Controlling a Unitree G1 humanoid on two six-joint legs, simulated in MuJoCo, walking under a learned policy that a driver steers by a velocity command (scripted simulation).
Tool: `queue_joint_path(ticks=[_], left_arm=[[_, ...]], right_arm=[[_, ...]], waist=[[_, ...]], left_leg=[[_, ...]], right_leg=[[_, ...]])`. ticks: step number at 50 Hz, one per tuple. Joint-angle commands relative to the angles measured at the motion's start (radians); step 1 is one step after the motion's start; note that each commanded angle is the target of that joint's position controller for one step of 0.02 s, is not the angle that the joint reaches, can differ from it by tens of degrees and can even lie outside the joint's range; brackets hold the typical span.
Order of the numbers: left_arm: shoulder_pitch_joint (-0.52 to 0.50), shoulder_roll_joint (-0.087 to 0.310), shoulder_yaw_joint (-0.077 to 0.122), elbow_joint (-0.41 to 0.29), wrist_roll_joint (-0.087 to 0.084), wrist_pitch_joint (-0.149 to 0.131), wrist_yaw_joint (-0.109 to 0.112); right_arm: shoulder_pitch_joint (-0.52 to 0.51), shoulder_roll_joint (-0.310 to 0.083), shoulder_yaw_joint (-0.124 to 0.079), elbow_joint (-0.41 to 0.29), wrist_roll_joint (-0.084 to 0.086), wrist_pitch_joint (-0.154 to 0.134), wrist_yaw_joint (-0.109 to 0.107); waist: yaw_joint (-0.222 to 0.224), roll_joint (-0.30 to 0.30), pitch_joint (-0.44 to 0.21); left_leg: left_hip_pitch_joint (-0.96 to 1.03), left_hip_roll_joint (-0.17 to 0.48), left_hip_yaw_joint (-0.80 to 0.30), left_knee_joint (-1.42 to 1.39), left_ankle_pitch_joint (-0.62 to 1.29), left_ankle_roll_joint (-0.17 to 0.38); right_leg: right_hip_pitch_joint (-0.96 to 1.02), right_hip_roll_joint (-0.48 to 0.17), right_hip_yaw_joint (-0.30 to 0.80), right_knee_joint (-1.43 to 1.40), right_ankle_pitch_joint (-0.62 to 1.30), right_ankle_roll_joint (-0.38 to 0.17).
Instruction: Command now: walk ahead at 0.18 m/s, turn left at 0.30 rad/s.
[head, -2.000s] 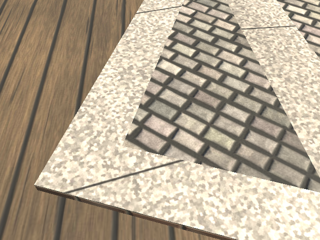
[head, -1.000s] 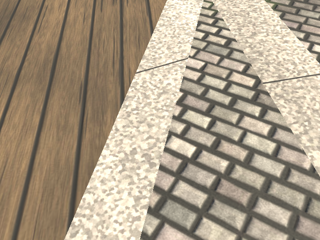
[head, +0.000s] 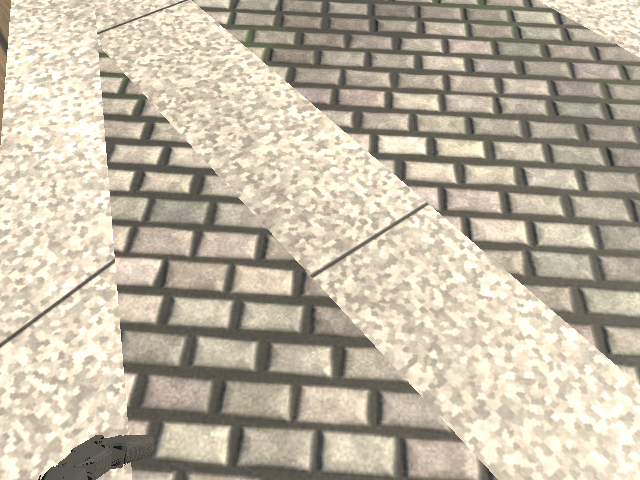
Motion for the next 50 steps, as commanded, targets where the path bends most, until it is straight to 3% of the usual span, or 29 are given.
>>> queue_joint_path(ticks=[1, 2, 3, 4, 5, 6, 7, 8, 10, 12, 15, 18, 21, 22, 23, 24, 25, 26, 27, 28, 29, 31, 36, 43, 46, 47, 48, 49, 50], left_arm=[[0.05, 0.114, 0.039, -0.048, 0.002, -0.013, 0.001], [0.096, 0.134, 0.049, -0.032, 0.009, -0.018, 0.004], [0.152, 0.188, 0.063, -0.03, 0.026, -0.02, 0.015], [0.207, 0.242, 0.073, -0.04, 0.041, -0.005, 0.028], [0.232, 0.202, 0.064, -0.036, 0.027, 0.014, 0.02], [0.203, 0.152, 0.052, -0.042, 0.014, 0.025, 0.016], [0.152, 0.125, 0.042, -0.046, 0.007, 0.031, 0.018], [0.099, 0.118, 0.038, -0.045, 0.01, 0.033, 0.017], [0.031, 0.136, 0.044, -0.036, 0.025, 0.037, 0.016], [0.01, 0.137, 0.047, -0.025, 0.029, 0.035, 0.019], [0.002, 0.152, 0.055, -0.011, 0.019, 0.037, 0.028], [0.019, 0.184, 0.066, 0.008, 0.008, 0.046, 0.029], [0.014, 0.204, 0.072, 0.027, -0.018, 0.057, 0.027], [0.039, 0.185, 0.069, 0.042, -0.024, 0.061, 0.027], [0.09, 0.146, 0.062, 0.065, -0.016, 0.066, 0.022], [0.111, 0.09, 0.044, 0.033, 0.031, 0.069, 0.014], [-0.01, 0.134, 0.058, -0.003, 0.023, 0.065, 0.025], [-0.029, 0.16, 0.067, -0.004, 0.001, 0.067, 0.033], [0.004, 0.163, 0.074, 0.014, -0.002, 0.071, 0.041], [0.026, 0.167, 0.078, 0.037, 0.007, 0.075, 0.05], [0.044, 0.168, 0.081, 0.042, 0.013, 0.076, 0.054], [0.062, 0.154, 0.08, 0.042, 0.005, 0.068, 0.048], [0.015, 0.121, 0.064, 0.022, -0.002, 0.057, 0.038], [0.028, 0.14, 0.065, 0.014, -0.016, 0.034, 0.009], [0.095, 0.147, 0.072, 0.028, -0.016, 0.022, -0.004], [0.124, 0.175, 0.082, 0.036, -0.009, 0.021, -0.003], [0.133, 0.238, 0.093, 0.025, 0.007, 0.029, 0.004], [0.12, 0.28, 0.099, 0.03, 0.037, 0.038, 0.002], [0.087, 0.227, 0.087, 0.004, 0.031, 0.034, 0.006]], right_arm=[[-0.064, -0.186, -0.041, -0.077, 0.011, 0.009, -0.019], [-0.08, -0.172, -0.038, -0.089, 0.01, 0.013, -0.021], [-0.073, -0.129, -0.025, -0.113, -0.005, 0.009, -0.02], [0.011, -0.057, -0.006, -0.123, -0.028, 0.001, -0.017], [0.095, -0.083, -0.001, -0.123, -0.007, 0.004, -0.016], [0.073, -0.156, -0.025, -0.115, 0.004, 0.022, -0.02], [0.009, -0.168, -0.035, -0.129, 0.005, 0.042, -0.026], [-0.009, -0.162, -0.04, -0.131, 0.001, 0.066, -0.035], [-0.013, -0.135, -0.042, -0.15, -0.005, 0.103, -0.042], [-0.023, -0.109, -0.039, -0.173, -0.007, 0.113, -0.04], [-0.085, -0.095, -0.03, -0.214, -0.013, 0.112, -0.024], [-0.12, -0.119, -0.033, -0.245, -0.013, 0.113, -0.003], [-0.089, -0.133, -0.043, -0.248, -0.014, 0.117, 0.014], [-0.061, -0.145, -0.052, -0.238, -0.019, 0.118, 0.012], [-0.033, -0.192, -0.067, -0.237, -0.023, 0.117, 0.004], [-0.042, -0.312, -0.088, -0.272, -0.024, 0.117, -0.018], [-0.037, -0.315, -0.082, -0.298, -0.062, 0.096, -0.008], [-0.073, -0.291, -0.075, -0.3, -0.067, 0.075, -0.003], [-0.132, -0.265, -0.071, -0.306, -0.045, 0.063, -0.008], [-0.171, -0.226, -0.059, -0.317, -0.026, 0.062, -0.013], [-0.194, -0.213, -0.052, -0.324, -0.019, 0.064, -0.02], [-0.179, -0.195, -0.044, -0.331, -0.024, 0.066, -0.029], [-0.144, -0.218, -0.056, -0.34, -0.014, 0.074, -0.043], [-0.173, -0.231, -0.067, -0.371, -0.01, 0.092, -0.028], [-0.218, -0.223, -0.066, -0.389, 0.008, 0.101, -0.031], [-0.211, -0.201, -0.06, -0.395, 0.009, 0.103, -0.035], [-0.159, -0.143, -0.045, -0.395, -0.006, 0.102, -0.032], [-0.149, -0.172, -0.057, -0.423, 0.001, 0.092, -0.03], [-0.125, -0.253, -0.081, -0.404, -0.016, 0.084, -0.028]], waist=[[0.098, 0.139, -0.098], [0.123, 0.126, -0.116], [0.135, 0.063, -0.191], [0.119, -0.146, -0.287], [0.121, -0.263, -0.414], [0.123, -0.154, -0.36], [0.117, -0.106, -0.269], [0.099, -0.08, -0.212], [0.067, -0.11, -0.141], [0.06, -0.124, -0.127], [0.077, -0.112, -0.147], [0.09, -0.117, -0.162], [0.06, -0.108, -0.155], [0.055, -0.081, -0.152], [0.059, 0.047, -0.12], [0.109, 0.377, -0.094], [0.026, 0.312, -0.118], [0.046, 0.22, -0.099], [0.082, 0.177, -0.088], [0.096, 0.151, -0.097], [0.11, 0.163, -0.103], [0.115, 0.161, -0.138], [0.086, 0.167, -0.136], [0.08, 0.193, -0.133], [0.128, 0.186, -0.145], [0.131, 0.154, -0.159], [0.096, -0.042, -0.188], [0.072, -0.27, -0.124], [0.079, -0.186, -0.117]], left_leg=[[-0.025, 0.21, -0.193, 0.067, 0.469, 0.112], [-0.053, 0.178, -0.191, 0.133, 0.419, 0.083], [-0.134, 0.118, -0.164, 0.272, 0.283, 0.041], [-0.374, 0.01, -0.078, 0.537, -0.222, -0.021], [-0.468, 0.004, -0.056, 0.748, -0.522, -0.048], [-0.51, 0.05, -0.072, 0.852, -0.465, -0.069], [-0.55, 0.073, -0.047, 0.893, -0.398, -0.086], [-0.542, 0.099, -0.044, 0.891, -0.337, -0.101], [-0.441, 0.11, -0.014, 0.862, -0.242, -0.118], [-0.393, 0.111, 0.011, 0.788, -0.19, -0.116], [-0.33, 0.129, 0.025, 0.619, -0.12, -0.096], [-0.264, 0.122, 0.055, 0.501, -0.095, -0.07], [-0.153, 0.092, 0.099, 0.299, -0.012, -0.017], [-0.079, 0.067, 0.099, 0.221, 0.034, 0.012], [0.006, 0.123, -0.022, 0.096, 0.164, 0.063], [0.112, 0.395, -0.401, 0.042, 0.464, 0.203], [0.001, 0.447, -0.499, -0.018, 0.404, 0.326], [-0.023, 0.391, -0.418, -0.027, 0.321, 0.29], [-0.031, 0.339, -0.353, -0.018, 0.265, 0.23], [-0.029, 0.31, -0.32, -0.009, 0.244, 0.19], [-0.052, 0.29, -0.295, -0.003, 0.285, 0.181], [-0.036, 0.266, -0.279, 0.006, 0.338, 0.185], [0.026, 0.245, -0.326, 0.027, 0.275, 0.186], [-0.022, 0.227, -0.465, 0.065, 0.326, 0.201], [-0.04, 0.176, -0.481, 0.123, 0.34, 0.151], [-0.113, 0.136, -0.453, 0.168, 0.223, 0.106], [-0.245, 0.035, -0.323, 0.36, -0.089, 0.047], [-0.451, -0.096, -0.144, 0.545, -0.419, -0.012], [-0.477, -0.014, -0.145, 0.759, -0.405, -0.055]], right_leg=[[0.214, 0.044, -0.016, -0.122, 0.066, -0.017], [0.311, 0.028, -0.021, -0.189, 0.145, -0.041], [0.481, -0.087, 0.053, -0.172, 0.375, -0.091], [0.738, -0.331, 0.243, -0.088, 0.779, -0.212], [0.791, -0.461, 0.399, -0.099, 0.738, -0.327], [0.714, -0.403, 0.37, -0.143, 0.539, -0.314], [0.631, -0.344, 0.28, -0.171, 0.392, -0.276], [0.53, -0.308, 0.218, -0.212, 0.268, -0.259], [0.334, -0.256, 0.11, -0.287, 0.134, -0.249], [0.28, -0.24, 0.034, -0.316, 0.091, -0.254], [0.291, -0.256, -0.026, -0.315, 0.1, -0.257], [0.322, -0.287, -0.046, -0.297, 0.094, -0.25], [0.324, -0.287, -0.081, -0.221, 0.02, -0.191], [0.286, -0.257, -0.115, -0.157, -0.063, -0.143], [0.18, -0.192, -0.191, 0.0, -0.2, -0.058], [-0.098, -0.033, -0.279, 0.333, -0.585, 0.057], [-0.154, 0.028, -0.093, 0.502, -0.632, 0.052], [-0.158, 0.01, -0.046, 0.564, -0.541, 0.032], [-0.165, -0.002, -0.029, 0.557, -0.443, 0.021], [-0.158, -0.01, -0.021, 0.549, -0.388, 0.024], [-0.125, -0.003, -0.022, 0.562, -0.342, 0.032], [-0.09, 0.018, -0.019, 0.561, -0.29, 0.041], [-0.061, 0.037, 0.005, 0.305, -0.255, 0.064], [0.12, 0.075, 0.016, 0.075, -0.313, 0.049], [0.274, 0.075, -0.004, -0.182, -0.159, 0.019], [0.392, 0.006, 0.027, -0.245, -0.046, -0.008], [0.516, -0.196, 0.198, -0.257, 0.091, -0.088], [0.49, -0.358, 0.417, -0.277, 0.271, -0.268], [0.459, -0.403, 0.41, -0.272, 0.275, -0.327]])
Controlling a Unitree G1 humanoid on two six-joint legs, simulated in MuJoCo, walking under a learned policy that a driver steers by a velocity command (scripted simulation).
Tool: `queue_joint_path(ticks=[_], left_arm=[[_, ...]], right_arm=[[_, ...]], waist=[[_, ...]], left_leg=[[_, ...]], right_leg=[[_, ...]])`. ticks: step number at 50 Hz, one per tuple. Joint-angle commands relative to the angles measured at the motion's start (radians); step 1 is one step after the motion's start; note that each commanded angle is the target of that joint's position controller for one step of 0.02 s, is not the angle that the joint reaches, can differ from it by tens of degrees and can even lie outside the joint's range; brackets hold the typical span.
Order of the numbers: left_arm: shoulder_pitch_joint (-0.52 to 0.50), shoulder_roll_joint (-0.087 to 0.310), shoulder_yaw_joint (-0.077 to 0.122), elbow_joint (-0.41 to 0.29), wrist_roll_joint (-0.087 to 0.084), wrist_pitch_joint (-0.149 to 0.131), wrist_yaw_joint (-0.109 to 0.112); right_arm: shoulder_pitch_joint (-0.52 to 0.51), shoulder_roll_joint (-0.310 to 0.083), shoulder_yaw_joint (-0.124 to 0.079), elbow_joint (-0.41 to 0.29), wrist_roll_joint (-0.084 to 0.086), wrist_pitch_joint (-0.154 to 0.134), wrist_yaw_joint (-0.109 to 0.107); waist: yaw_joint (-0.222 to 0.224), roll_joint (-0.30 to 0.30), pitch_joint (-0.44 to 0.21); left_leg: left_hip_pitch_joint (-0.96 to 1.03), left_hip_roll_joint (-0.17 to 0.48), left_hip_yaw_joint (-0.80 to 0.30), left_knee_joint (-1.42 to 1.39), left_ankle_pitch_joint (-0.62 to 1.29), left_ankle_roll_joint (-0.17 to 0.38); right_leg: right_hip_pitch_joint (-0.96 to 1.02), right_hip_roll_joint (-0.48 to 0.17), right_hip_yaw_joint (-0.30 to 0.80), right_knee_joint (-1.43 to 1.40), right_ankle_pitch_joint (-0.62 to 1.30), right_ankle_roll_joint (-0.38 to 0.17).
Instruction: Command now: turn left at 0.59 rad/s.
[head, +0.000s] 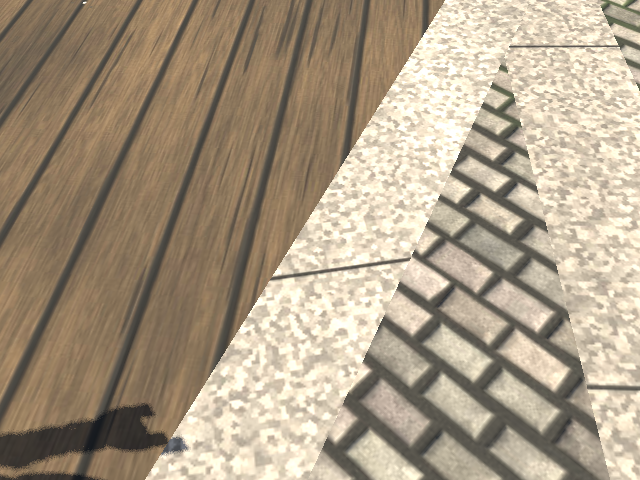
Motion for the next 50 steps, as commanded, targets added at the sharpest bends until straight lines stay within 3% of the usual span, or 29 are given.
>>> queue_joint_path(ticks=[1, 2, 3, 5, 7, 11, 14, 17, 18, 19, 20, 21, 22, 23, 24, 27, 30, 34, 37, 38, 39, 40, 41, 42, 43, 46, 50], left_arm=[[-0.035, 0.136, 0.031, -0.088, 0.01, -0.007, 0.014], [-0.067, 0.118, 0.025, -0.096, 0.0, -0.003, 0.018], [-0.07, 0.112, 0.021, -0.097, -0.013, 0.0, 0.022], [-0.039, 0.122, 0.021, -0.09, -0.009, 0.01, 0.03], [0.003, 0.14, 0.027, -0.082, -0.003, 0.02, 0.036], [-0.003, 0.191, 0.044, -0.084, -0.01, 0.031, 0.025], [-0.004, 0.209, 0.05, -0.079, -0.026, 0.03, 0.011], [-0.014, 0.198, 0.047, -0.067, -0.055, 0.024, 0.005], [0.05, 0.155, 0.034, -0.041, -0.046, 0.019, 0.0], [0.055, 0.073, 0.003, -0.075, 0.015, 0.017, -0.007], [-0.024, 0.101, 0.009, -0.103, 0.005, 0.017, 0.004], [-0.055, 0.15, 0.023, -0.098, -0.017, 0.023, 0.011], [-0.049, 0.152, 0.026, -0.089, -0.026, 0.028, 0.014], [-0.028, 0.149, 0.028, -0.067, -0.021, 0.033, 0.02], [-0.012, 0.153, 0.03, -0.059, -0.015, 0.039, 0.022], [0.034, 0.126, 0.021, -0.036, -0.023, 0.042, 0.016], [0.006, 0.096, 0.004, -0.041, -0.019, 0.045, 0.016], [-0.001, 0.105, 0.0, -0.042, -0.021, 0.044, 0.013], [0.049, 0.082, -0.009, -0.019, -0.015, 0.032, 0.007], [0.063, 0.087, -0.012, -0.014, -0.001, 0.026, 0.004], [0.075, 0.127, -0.009, -0.018, 0.008, 0.021, 0.006], [0.05, 0.189, 0.006, -0.006, -0.004, 0.02, 0.007], [0.029, 0.137, -0.001, -0.004, -0.013, 0.017, 0.002], [0.023, 0.1, -0.014, -0.009, -0.004, 0.013, -0.002], [0.017, 0.099, -0.017, -0.003, 0.003, 0.008, -0.002], [0.04, 0.091, -0.025, 0.013, -0.003, -0.008, 0.0], [0.05, 0.091, -0.031, 0.029, -0.006, -0.007, 0.008]], right_arm=[[0.063, -0.2, -0.069, -0.06, -0.004, -0.021, 0.003], [0.078, -0.174, -0.068, -0.038, -0.001, -0.009, 0.0], [0.073, -0.151, -0.062, -0.038, -0.003, -0.001, 0.0], [0.039, -0.1, -0.045, -0.058, 0.006, 0.004, 0.007], [-0.014, -0.077, -0.034, -0.087, 0.009, 0.002, 0.011], [-0.038, -0.058, -0.018, -0.116, -0.002, 0.001, 0.027], [-0.018, -0.077, -0.026, -0.12, 0.002, 0.007, 0.037], [0.063, -0.082, -0.04, -0.099, 0.001, 0.013, 0.043], [0.101, -0.117, -0.053, -0.091, -0.002, 0.011, 0.034], [0.134, -0.235, -0.076, -0.112, -0.009, 0.003, 0.015], [0.117, -0.226, -0.061, -0.129, -0.043, -0.02, 0.023], [0.111, -0.175, -0.045, -0.119, -0.048, -0.041, 0.031], [0.069, -0.143, -0.033, -0.103, -0.041, -0.052, 0.03], [0.027, -0.123, -0.026, -0.101, -0.028, -0.054, 0.026], [-0.01, -0.11, -0.017, -0.1, -0.018, -0.052, 0.022], [-0.034, -0.075, 0.003, -0.093, -0.031, -0.057, 0.013], [-0.034, -0.073, 0.004, -0.073, -0.031, -0.057, 0.011], [-0.032, -0.081, 0.005, -0.042, -0.035, -0.051, 0.021], [-0.062, -0.044, 0.024, -0.017, -0.024, -0.051, 0.027], [-0.037, -0.028, 0.03, 0.0, -0.024, -0.056, 0.028], [-0.007, -0.016, 0.035, 0.012, -0.039, -0.064, 0.029], [0.043, -0.026, 0.027, 0.015, -0.044, -0.07, 0.035], [-0.004, -0.026, 0.031, 0.019, -0.05, -0.067, 0.032], [-0.038, -0.051, 0.023, 0.019, -0.043, -0.062, 0.029], [-0.055, -0.036, 0.024, 0.017, -0.038, -0.057, 0.024], [-0.032, -0.022, 0.024, 0.031, -0.038, -0.043, 0.018], [-0.013, -0.011, 0.022, 0.06, -0.033, -0.044, 0.014]], waist=[[-0.019, -0.204, -0.083], [-0.028, -0.171, -0.065], [-0.016, -0.172, -0.051], [0.007, -0.186, -0.042], [0.043, -0.212, -0.057], [0.058, -0.23, -0.087], [0.051, -0.242, -0.085], [-0.007, -0.211, -0.091], [-0.011, -0.109, -0.11], [0.011, 0.219, -0.149], [-0.035, 0.231, -0.175], [-0.055, 0.124, -0.161], [-0.025, 0.099, -0.126], [-0.007, 0.063, -0.112], [0.01, 0.075, -0.098], [0.031, 0.085, -0.117], [0.012, 0.084, -0.099], [-0.008, 0.092, -0.062], [0.034, 0.061, -0.054], [0.042, 0.027, -0.063], [0.023, -0.03, -0.086], [-0.039, -0.148, -0.081], [-0.005, -0.166, -0.077], [0.014, -0.128, -0.05], [0.013, -0.127, -0.045], [0.016, -0.115, -0.037], [0.021, -0.074, -0.034]], left_leg=[[-0.199, 0.067, 0.042, 0.431, -0.139, -0.057], [-0.204, 0.074, 0.055, 0.466, -0.084, -0.076], [-0.236, 0.077, 0.062, 0.496, -0.033, -0.092], [-0.236, 0.09, 0.118, 0.455, 0.018, -0.11], [-0.251, 0.115, 0.15, 0.353, 0.033, -0.122], [-0.108, 0.157, 0.209, 0.144, 0.034, -0.109], [-0.017, 0.148, 0.253, 0.011, 0.058, -0.078], [0.16, 0.112, 0.286, -0.258, 0.238, -0.007], [0.317, 0.132, 0.213, -0.345, 0.399, 0.032], [0.517, 0.413, -0.152, -0.344, 0.823, 0.137], [0.417, 0.547, -0.29, -0.353, 0.887, 0.334], [0.376, 0.494, -0.205, -0.369, 0.804, 0.327], [0.343, 0.43, -0.124, -0.369, 0.717, 0.27], [0.33, 0.384, -0.079, -0.372, 0.64, 0.223], [0.294, 0.36, -0.046, -0.378, 0.651, 0.208], [0.269, 0.329, 0.002, -0.391, 0.662, 0.209], [0.273, 0.32, -0.003, -0.398, 0.558, 0.205], [0.223, 0.327, -0.051, -0.404, 0.416, 0.222], [0.18, 0.297, -0.055, -0.378, 0.354, 0.184], [0.151, 0.273, -0.044, -0.372, 0.324, 0.142], [0.121, 0.229, -0.011, -0.338, 0.263, 0.094], [0.119, 0.164, 0.057, -0.343, 0.217, 0.06], [0.193, 0.136, 0.1, -0.324, 0.205, 0.028], [0.199, 0.139, 0.096, -0.306, 0.202, 0.029], [0.203, 0.147, 0.092, -0.3, 0.228, 0.04], [0.204, 0.149, 0.086, -0.296, 0.294, 0.045], [0.208, 0.148, 0.091, -0.292, 0.331, 0.037]], right_leg=[[0.158, -0.405, 0.33, -0.16, 0.418, -0.261], [0.152, -0.335, 0.236, -0.148, 0.365, -0.211], [0.164, -0.314, 0.194, -0.144, 0.371, -0.2], [0.17, -0.279, 0.107, -0.154, 0.411, -0.203], [0.238, -0.294, 0.084, -0.157, 0.421, -0.218], [0.219, -0.327, 0.025, -0.155, 0.431, -0.221], [0.198, -0.346, -0.001, -0.133, 0.416, -0.206], [0.141, -0.326, -0.059, -0.015, 0.326, -0.129], [0.033, -0.277, -0.119, 0.106, 0.205, -0.057], [-0.242, -0.157, -0.205, 0.423, -0.291, 0.048], [-0.354, -0.069, -0.08, 0.63, -0.479, 0.078], [-0.347, -0.096, -0.023, 0.716, -0.434, 0.073], [-0.343, -0.11, -0.009, 0.71, -0.36, 0.062], [-0.335, -0.12, -0.003, 0.678, -0.295, 0.063], [-0.304, -0.117, -0.009, 0.663, -0.235, 0.072], [-0.215, -0.102, -0.016, 0.595, -0.14, 0.089], [-0.158, -0.109, -0.015, 0.396, -0.132, 0.092], [-0.065, -0.098, -0.027, 0.223, -0.169, 0.081], [0.063, -0.086, -0.042, -0.023, -0.005, 0.056], [0.145, -0.102, -0.017, -0.105, 0.143, 0.04], [0.217, -0.17, 0.052, -0.098, 0.308, 0.016], [0.187, -0.182, 0.042, -0.035, 0.274, -0.024], [0.095, -0.164, 0.043, -0.056, 0.104, -0.042], [0.056, -0.148, 0.035, -0.078, 0.042, -0.028], [0.048, -0.139, 0.026, -0.077, 0.045, -0.01], [0.055, -0.129, 0.013, -0.065, 0.083, 0.002], [0.064, -0.122, 0.009, -0.059, 0.085, -0.002]])
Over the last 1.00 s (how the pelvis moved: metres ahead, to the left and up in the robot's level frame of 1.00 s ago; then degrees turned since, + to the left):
0.10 0.01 -0.01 35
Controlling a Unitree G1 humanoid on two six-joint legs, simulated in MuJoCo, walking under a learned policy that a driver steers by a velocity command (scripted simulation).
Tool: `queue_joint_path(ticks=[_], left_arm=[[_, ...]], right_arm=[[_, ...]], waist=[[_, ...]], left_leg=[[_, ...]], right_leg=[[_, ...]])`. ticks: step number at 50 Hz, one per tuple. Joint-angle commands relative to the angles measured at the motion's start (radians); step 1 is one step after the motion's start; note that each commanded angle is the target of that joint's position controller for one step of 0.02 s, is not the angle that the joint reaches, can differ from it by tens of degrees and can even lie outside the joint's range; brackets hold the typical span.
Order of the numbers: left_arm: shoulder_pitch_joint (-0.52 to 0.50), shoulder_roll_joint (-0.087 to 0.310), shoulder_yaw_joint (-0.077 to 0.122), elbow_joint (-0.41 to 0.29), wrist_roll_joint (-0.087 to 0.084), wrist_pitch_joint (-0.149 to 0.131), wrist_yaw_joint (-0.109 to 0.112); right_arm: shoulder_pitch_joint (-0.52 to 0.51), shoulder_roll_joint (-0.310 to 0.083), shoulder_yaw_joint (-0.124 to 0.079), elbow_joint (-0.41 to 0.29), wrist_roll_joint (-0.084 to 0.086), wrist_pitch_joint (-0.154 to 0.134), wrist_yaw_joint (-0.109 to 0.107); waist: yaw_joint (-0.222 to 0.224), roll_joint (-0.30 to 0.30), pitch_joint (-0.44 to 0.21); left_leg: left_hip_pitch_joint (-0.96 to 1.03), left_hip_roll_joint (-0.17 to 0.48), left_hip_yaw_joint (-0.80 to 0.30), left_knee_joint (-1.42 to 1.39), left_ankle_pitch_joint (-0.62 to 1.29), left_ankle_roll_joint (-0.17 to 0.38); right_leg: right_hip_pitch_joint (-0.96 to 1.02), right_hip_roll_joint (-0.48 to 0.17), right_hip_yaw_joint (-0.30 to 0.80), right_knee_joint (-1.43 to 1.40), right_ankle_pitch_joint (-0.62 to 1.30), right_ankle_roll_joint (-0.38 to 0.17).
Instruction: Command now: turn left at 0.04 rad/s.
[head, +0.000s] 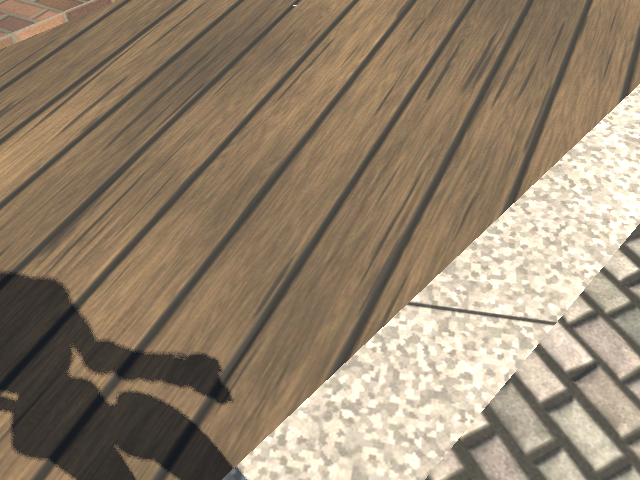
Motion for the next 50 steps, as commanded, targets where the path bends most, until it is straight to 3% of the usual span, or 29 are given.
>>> queue_joint_path(ticks=[1, 16, 32, 34, 36, 39, 40, 42, 43, 44, 45, 46, 47, 48, 49, 50], left_arm=[[-0.016, 0.123, 0.023, -0.045, -0.001, -0.013, 0.008], [-0.008, 0.108, 0.011, 0.057, -0.007, -0.012, 0.011], [0.019, 0.103, 0.003, 0.161, -0.007, -0.008, 0.02], [0.044, 0.11, 0.007, 0.179, -0.015, -0.002, 0.024], [0.056, 0.139, 0.017, 0.172, -0.026, -0.002, 0.031], [0.123, 0.212, 0.045, 0.185, -0.038, -0.028, 0.03], [0.113, 0.203, 0.045, 0.176, -0.034, -0.036, 0.028], [0.053, 0.19, 0.043, 0.149, -0.043, -0.043, 0.017], [0.001, 0.185, 0.042, 0.132, -0.052, -0.039, 0.013], [-0.008, 0.172, 0.04, 0.123, -0.049, -0.037, 0.01], [-0.021, 0.132, 0.027, 0.113, -0.042, -0.041, 0.006], [-0.034, 0.059, 0.007, 0.084, -0.031, -0.052, 0.002], [-0.052, 0.077, 0.013, 0.054, -0.045, -0.069, 0.006], [-0.039, 0.111, 0.022, 0.057, -0.064, -0.081, 0.001], [-0.019, 0.108, 0.021, 0.068, -0.07, -0.091, -0.009], [-0.022, 0.11, 0.026, 0.074, -0.06, -0.099, -0.014]], right_arm=[[-0.027, -0.098, -0.03, -0.054, 0.003, -0.014, -0.007], [0.007, -0.105, -0.04, 0.069, 0.01, -0.012, -0.029], [0.013, -0.096, -0.034, 0.217, 0.014, -0.013, -0.037], [0.034, -0.09, -0.034, 0.241, 0.021, -0.011, -0.039], [0.016, -0.091, -0.034, 0.234, 0.027, -0.022, -0.038], [-0.03, -0.051, -0.024, 0.207, 0.039, -0.073, -0.016], [-0.032, -0.058, -0.026, 0.207, 0.043, -0.085, -0.008], [-0.001, -0.051, -0.024, 0.217, 0.049, -0.101, 0.005], [0.064, -0.051, -0.028, 0.248, 0.049, -0.107, 0.007], [0.143, -0.061, -0.038, 0.293, 0.043, -0.108, 0.006], [0.237, -0.087, -0.05, 0.325, 0.039, -0.106, 0.004], [0.361, -0.175, -0.072, 0.343, 0.041, -0.108, -0.001], [0.4, -0.208, -0.07, 0.348, 0.029, -0.121, 0.013], [0.314, -0.136, -0.046, 0.324, 0.024, -0.136, 0.014], [0.264, -0.097, -0.034, 0.302, 0.023, -0.145, 0.017], [0.231, -0.1, -0.03, 0.289, 0.024, -0.146, 0.022]], waist=[[0.004, -0.028, -0.044], [0.003, -0.011, -0.027], [0.005, -0.011, -0.006], [0.005, -0.028, -0.013], [0.016, -0.071, 0.072], [0.033, -0.194, 0.138], [0.025, -0.176, 0.142], [-0.014, -0.157, 0.137], [-0.055, -0.142, 0.117], [-0.079, -0.114, 0.08], [-0.109, -0.035, 0.038], [-0.136, 0.223, -0.012], [-0.136, 0.289, -0.003], [-0.085, 0.142, 0.058], [-0.06, 0.094, 0.073], [-0.046, 0.06, 0.073]], left_leg=[[0.032, 0.072, -0.077, -0.069, 0.168, 0.02], [0.076, 0.077, -0.068, -0.078, 0.235, 0.001], [0.076, 0.07, -0.046, -0.101, 0.213, -0.01], [0.054, 0.028, -0.003, -0.072, -0.057, 0.0], [-0.087, 0.008, 0.014, -0.012, -0.328, 0.018], [-0.23, 0.04, 0.056, 0.226, -0.174, 0.019], [-0.244, 0.067, 0.04, 0.266, -0.185, 0.031], [-0.167, 0.086, 0.048, 0.141, -0.208, 0.057], [-0.002, 0.063, 0.084, -0.002, -0.114, 0.064], [0.157, 0.019, 0.108, -0.054, -0.007, 0.048], [0.276, 0.069, 0.012, -0.092, -0.008, 0.055], [0.406, 0.275, -0.348, -0.257, -0.18, 0.15], [0.411, 0.427, -0.654, -0.355, -0.243, 0.27], [0.384, 0.43, -0.608, -0.342, -0.249, 0.27], [0.377, 0.387, -0.499, -0.341, -0.21, 0.233], [0.37, 0.354, -0.409, -0.349, -0.129, 0.197]], right_leg=[[-0.017, -0.051, 0.054, -0.086, 0.155, -0.028], [-0.006, -0.027, 0.04, -0.11, 0.173, -0.034], [-0.003, -0.01, 0.031, -0.134, 0.158, -0.04], [-0.012, 0.007, 0.027, -0.142, -0.112, -0.062], [-0.065, -0.045, 0.121, -0.19, -0.433, -0.12], [-0.046, -0.285, 0.451, -0.362, -0.571, -0.257], [-0.053, -0.309, 0.479, -0.375, -0.53, -0.272], [-0.077, -0.276, 0.389, -0.348, -0.412, -0.233], [-0.149, -0.213, 0.284, -0.308, -0.338, -0.192], [-0.211, -0.143, 0.198, -0.231, -0.254, -0.162], [-0.275, -0.08, 0.109, -0.071, -0.141, -0.126], [-0.435, 0.038, -0.046, 0.277, -0.101, -0.053], [-0.574, 0.078, 0.01, 0.518, -0.272, -0.048], [-0.653, 0.008, 0.078, 0.651, -0.23, -0.07], [-0.681, -0.029, 0.088, 0.678, -0.127, -0.094], [-0.688, -0.058, 0.073, 0.655, -0.043, -0.103]])
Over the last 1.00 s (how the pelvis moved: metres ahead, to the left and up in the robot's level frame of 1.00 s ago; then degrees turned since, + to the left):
0.01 0.04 0.00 18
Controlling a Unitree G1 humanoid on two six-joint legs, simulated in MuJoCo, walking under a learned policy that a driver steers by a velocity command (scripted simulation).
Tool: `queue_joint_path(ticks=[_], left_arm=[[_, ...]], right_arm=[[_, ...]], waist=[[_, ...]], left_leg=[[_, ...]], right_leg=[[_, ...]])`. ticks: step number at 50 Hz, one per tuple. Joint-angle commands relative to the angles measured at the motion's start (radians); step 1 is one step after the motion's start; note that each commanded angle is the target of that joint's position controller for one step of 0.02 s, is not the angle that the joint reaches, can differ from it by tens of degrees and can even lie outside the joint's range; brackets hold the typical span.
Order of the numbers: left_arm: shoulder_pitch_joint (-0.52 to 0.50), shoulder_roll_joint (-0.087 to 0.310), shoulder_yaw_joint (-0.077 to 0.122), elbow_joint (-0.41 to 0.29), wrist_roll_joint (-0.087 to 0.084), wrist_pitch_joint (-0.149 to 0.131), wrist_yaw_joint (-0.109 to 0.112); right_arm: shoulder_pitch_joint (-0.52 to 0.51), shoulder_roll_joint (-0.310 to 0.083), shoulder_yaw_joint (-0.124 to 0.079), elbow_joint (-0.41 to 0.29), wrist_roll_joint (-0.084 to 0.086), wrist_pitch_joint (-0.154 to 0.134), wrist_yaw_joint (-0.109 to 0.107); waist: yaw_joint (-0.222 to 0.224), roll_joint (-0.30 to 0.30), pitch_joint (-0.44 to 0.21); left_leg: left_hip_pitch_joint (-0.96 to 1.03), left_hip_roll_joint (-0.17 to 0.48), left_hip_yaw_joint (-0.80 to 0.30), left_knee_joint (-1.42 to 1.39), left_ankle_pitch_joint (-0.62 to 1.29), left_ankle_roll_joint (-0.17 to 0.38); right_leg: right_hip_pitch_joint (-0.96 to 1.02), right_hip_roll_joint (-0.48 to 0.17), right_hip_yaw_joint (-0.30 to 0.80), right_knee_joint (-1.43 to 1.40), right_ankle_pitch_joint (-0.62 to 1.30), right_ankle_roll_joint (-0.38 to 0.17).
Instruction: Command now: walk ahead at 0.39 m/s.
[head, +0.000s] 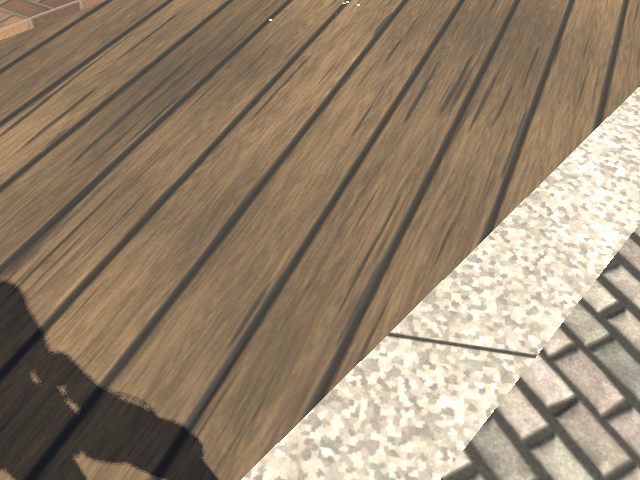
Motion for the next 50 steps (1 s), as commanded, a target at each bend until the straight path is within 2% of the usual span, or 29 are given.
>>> queue_joint_path(ticks=[1, 3, 7, 10, 12, 14, 15, 17, 18, 19, 20, 21, 22, 23, 24, 25, 28, 31, 33, 35, 38, 41, 44, 45, 46, 47, 48, 49, 50], left_arm=[[-0.129, 0.093, 0.022, -0.102, 0.008, -0.048, -0.015], [-0.143, 0.063, 0.02, -0.108, 0.019, -0.042, -0.03], [-0.306, 0.006, -0.004, -0.177, 0.025, -0.029, -0.036], [-0.388, 0.013, -0.01, -0.212, 0.017, -0.024, -0.042], [-0.409, 0.034, -0.007, -0.232, 0.012, -0.025, -0.048], [-0.386, 0.064, 0.004, -0.236, 0.014, -0.03, -0.055], [-0.339, 0.086, 0.015, -0.228, 0.015, -0.031, -0.055], [-0.072, 0.148, 0.056, -0.152, 0.01, -0.024, -0.045], [0.106, 0.205, 0.074, -0.112, 0.019, -0.017, -0.034], [0.184, 0.273, 0.086, -0.083, 0.034, -0.016, -0.041], [0.143, 0.171, 0.058, -0.085, 0.027, -0.02, -0.044], [0.038, 0.131, 0.046, -0.1, 0.026, -0.027, -0.042], [-0.052, 0.106, 0.037, -0.123, 0.033, -0.035, -0.043], [-0.102, 0.081, 0.03, -0.129, 0.045, -0.041, -0.048], [-0.121, 0.066, 0.025, -0.125, 0.057, -0.048, -0.05], [-0.121, 0.051, 0.022, -0.118, 0.056, -0.049, -0.054], [-0.067, 0.082, 0.026, -0.089, 0.047, -0.052, -0.041], [-0.01, 0.121, 0.035, -0.075, 0.044, -0.046, -0.016], [0.022, 0.134, 0.038, -0.07, 0.045, -0.045, -0.008], [0.065, 0.128, 0.035, -0.058, 0.033, -0.045, -0.004], [0.15, 0.117, 0.035, -0.027, 0.023, -0.027, 0.006], [0.165, 0.127, 0.047, -0.035, 0.019, -0.007, 0.025], [0.177, 0.144, 0.062, -0.045, 0.029, 0.009, 0.03], [0.171, 0.144, 0.063, -0.051, 0.035, 0.015, 0.023], [0.167, 0.123, 0.053, -0.062, 0.039, 0.014, 0.015], [0.186, 0.036, 0.025, -0.084, 0.05, 0.008, 0.007], [0.324, -0.027, 0.011, -0.058, 0.052, -0.011, 0.004], [0.364, -0.001, 0.007, -0.095, -0.013, -0.037, 0.001], [0.224, 0.065, 0.022, -0.105, -0.039, -0.036, 0.015]], right_arm=[[0.056, -0.108, -0.002, -0.029, -0.005, -0.015, 0.008], [0.09, -0.084, 0.01, -0.024, -0.012, 0.0, 0.003], [0.11, -0.13, 0.008, -0.031, -0.015, 0.016, -0.024], [0.158, -0.155, 0.001, -0.019, -0.007, 0.014, -0.03], [0.161, -0.155, -0.003, -0.011, 0.005, 0.014, -0.03], [0.144, -0.166, -0.012, -0.014, 0.005, 0.021, -0.029], [0.129, -0.179, -0.017, -0.02, 0.001, 0.027, -0.029], [0.104, -0.177, -0.017, -0.033, -0.013, 0.047, -0.028], [0.113, -0.146, -0.002, -0.057, -0.026, 0.05, -0.026], [0.259, 0.028, 0.043, -0.063, -0.016, 0.027, -0.011], [0.178, -0.069, 0.023, -0.058, 0.014, -0.004, -0.006], [0.066, -0.136, 0.003, -0.102, 0.042, -0.022, -0.004], [0.008, -0.149, 0.002, -0.118, 0.04, -0.031, -0.013], [-0.016, -0.146, -0.008, -0.121, 0.023, -0.028, -0.022], [0.01, -0.129, -0.011, -0.119, 0.013, -0.015, -0.025], [0.03, -0.106, -0.01, -0.115, 0.01, -0.001, -0.026], [-0.031, -0.091, -0.011, -0.147, 0.003, 0.023, -0.029], [-0.179, -0.095, -0.012, -0.205, -0.014, 0.017, -0.024], [-0.226, -0.081, -0.008, -0.213, -0.013, 0.005, -0.013], [-0.3, -0.09, -0.008, -0.23, -0.006, -0.004, -0.005], [-0.398, -0.089, -0.002, -0.272, -0.003, -0.012, 0.015], [-0.436, -0.112, 0.0, -0.298, -0.002, -0.02, 0.038], [-0.392, -0.141, -0.007, -0.286, 0.008, -0.024, 0.043], [-0.299, -0.164, -0.021, -0.259, 0.01, -0.03, 0.04], [-0.157, -0.202, -0.041, -0.223, 0.003, -0.035, 0.034], [0.021, -0.261, -0.054, -0.196, -0.02, -0.036, 0.026], [0.066, -0.279, -0.05, -0.195, -0.015, -0.013, 0.026], [0.155, -0.323, -0.065, -0.147, 0.001, 0.004, 0.033], [0.113, -0.229, -0.048, -0.152, -0.003, 0.012, 0.024]], waist=[[-0.018, 0.103, 0.112], [-0.017, 0.127, 0.093], [-0.048, 0.107, 0.129], [-0.064, 0.133, 0.151], [-0.048, 0.135, 0.165], [-0.012, 0.132, 0.137], [0.02, 0.146, 0.091], [0.155, 0.157, -0.083], [0.21, 0.073, -0.209], [0.12, -0.231, -0.391], [0.151, -0.16, -0.335], [0.126, -0.125, -0.148], [0.092, -0.017, -0.079], [0.057, 0.022, -0.026], [0.019, -0.013, -0.025], [0.002, -0.02, -0.019], [-0.007, -0.016, 0.037], [0.027, 0.012, 0.064], [0.041, 0.007, 0.046], [0.069, 0.009, 0.065], [0.103, 0.013, 0.094], [0.101, 0.012, 0.092], [0.081, 0.001, 0.069], [0.034, 0.015, 0.019], [-0.037, 0.038, -0.083], [-0.091, 0.152, -0.261], [-0.044, 0.395, -0.351], [-0.056, 0.453, -0.444], [-0.081, 0.234, -0.277]], left_leg=[[0.29, 0.309, -0.41, -0.316, 0.048, 0.157], [0.249, 0.261, -0.287, -0.329, 0.246, 0.144], [0.132, 0.207, -0.152, -0.367, 0.355, 0.14], [0.091, 0.219, -0.121, -0.405, 0.32, 0.141], [0.144, 0.25, -0.114, -0.395, 0.344, 0.131], [0.223, 0.276, -0.1, -0.333, 0.488, 0.111], [0.254, 0.281, -0.089, -0.264, 0.663, 0.1], [0.208, 0.227, -0.037, 0.062, 0.927, 0.059], [-0.025, 0.18, -0.019, 0.368, 0.662, 0.032], [-0.383, -0.031, -0.053, 0.756, -0.096, -0.032], [-0.497, -0.013, -0.186, 0.892, -0.226, -0.009], [-0.58, 0.041, -0.159, 0.926, -0.157, 0.012], [-0.533, 0.098, -0.142, 0.88, -0.057, 0.022], [-0.479, 0.135, -0.128, 0.816, 0.005, 0.021], [-0.4, 0.166, -0.138, 0.773, 0.041, 0.02], [-0.365, 0.173, -0.136, 0.737, 0.047, 0.017], [-0.417, 0.192, -0.112, 0.609, 0.091, -0.008], [-0.5, 0.189, -0.1, 0.376, 0.278, -0.033], [-0.446, 0.163, -0.076, 0.275, 0.434, -0.037], [-0.403, 0.131, -0.052, 0.163, 0.529, -0.037], [-0.488, 0.126, -0.094, 0.045, 0.534, -0.029], [-0.495, 0.129, -0.143, -0.046, 0.52, -0.024], [-0.357, 0.111, -0.133, -0.07, 0.39, -0.015], [-0.227, 0.092, -0.108, -0.095, 0.366, 0.005], [0.008, 0.089, -0.078, -0.055, 0.383, 0.025], [0.352, 0.26, -0.231, 0.078, 0.455, 0.071], [0.559, 0.405, -0.477, 0.154, 0.714, 0.159], [0.637, 0.519, -0.791, -0.053, 0.332, 0.279], [0.525, 0.466, -0.701, -0.123, 0.152, 0.243]], right_leg=[[-0.517, -0.1, 0.042, 0.105, 0.141, -0.031], [-0.449, -0.111, 0.003, 0.032, 0.207, -0.005], [-0.361, -0.073, -0.065, -0.254, 0.348, 0.046], [-0.253, -0.038, -0.089, -0.405, 0.437, 0.042], [-0.245, -0.04, -0.063, -0.463, 0.452, 0.015], [-0.203, -0.029, -0.057, -0.495, 0.422, -0.016], [-0.132, -0.005, -0.07, -0.489, 0.392, -0.033], [0.205, 0.051, -0.11, -0.475, 0.352, -0.081], [0.513, -0.113, 0.085, -0.451, 0.282, -0.139], [0.815, -0.374, 0.635, -0.619, -0.036, -0.324], [0.756, -0.358, 0.77, -0.77, -0.156, -0.294], [0.601, -0.335, 0.608, -0.784, -0.091, -0.242], [0.439, -0.303, 0.474, -0.801, 0.051, -0.215], [0.299, -0.265, 0.36, -0.821, 0.188, -0.199], [0.217, -0.233, 0.285, -0.842, 0.256, -0.19], [0.177, -0.213, 0.243, -0.863, 0.283, -0.191], [0.119, -0.205, 0.17, -0.922, 0.319, -0.208], [0.163, -0.188, 0.119, -0.94, 0.367, -0.192], [0.169, -0.162, 0.06, -0.919, 0.435, -0.171], [0.155, -0.137, 0.034, -0.905, 0.413, -0.159], [0.287, -0.173, 0.092, -0.817, 0.366, -0.154], [0.366, -0.212, 0.151, -0.689, 0.319, -0.137], [0.345, -0.214, 0.203, -0.552, 0.392, -0.118], [0.327, -0.179, 0.194, -0.43, 0.452, -0.105], [0.234, -0.112, 0.164, -0.249, 0.449, -0.075], [-0.006, -0.034, 0.095, 0.086, 0.168, -0.03], [-0.272, 0.072, 0.065, 0.394, -0.317, 0.022], [-0.452, 0.062, 0.118, 0.524, -0.247, 0.034], [-0.539, -0.007, 0.09, 0.587, -0.161, 0.045]])
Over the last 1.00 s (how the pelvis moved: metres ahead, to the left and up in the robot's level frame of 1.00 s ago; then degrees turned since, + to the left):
0.07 0.02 0.00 0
